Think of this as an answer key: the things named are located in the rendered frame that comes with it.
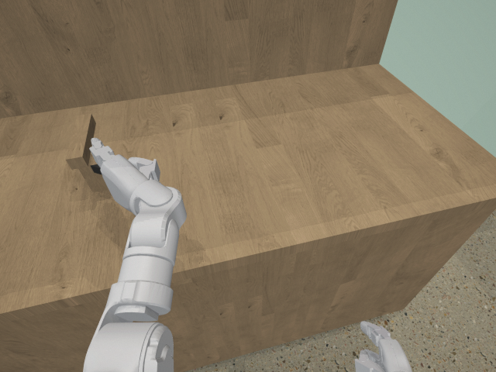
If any left robot upper arm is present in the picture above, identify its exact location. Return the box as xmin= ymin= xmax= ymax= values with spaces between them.
xmin=84 ymin=322 xmax=174 ymax=372

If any counter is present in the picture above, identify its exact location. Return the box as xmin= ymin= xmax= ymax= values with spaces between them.
xmin=0 ymin=0 xmax=496 ymax=372

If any tap lever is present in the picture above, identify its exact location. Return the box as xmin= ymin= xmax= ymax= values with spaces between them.
xmin=91 ymin=164 xmax=102 ymax=174

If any left robot hand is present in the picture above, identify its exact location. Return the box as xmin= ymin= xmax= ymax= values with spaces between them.
xmin=89 ymin=138 xmax=160 ymax=212

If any robot left forearm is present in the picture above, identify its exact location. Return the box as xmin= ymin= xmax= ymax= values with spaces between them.
xmin=83 ymin=180 xmax=187 ymax=372

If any right robot hand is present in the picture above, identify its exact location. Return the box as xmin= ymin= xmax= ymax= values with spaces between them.
xmin=355 ymin=321 xmax=412 ymax=372

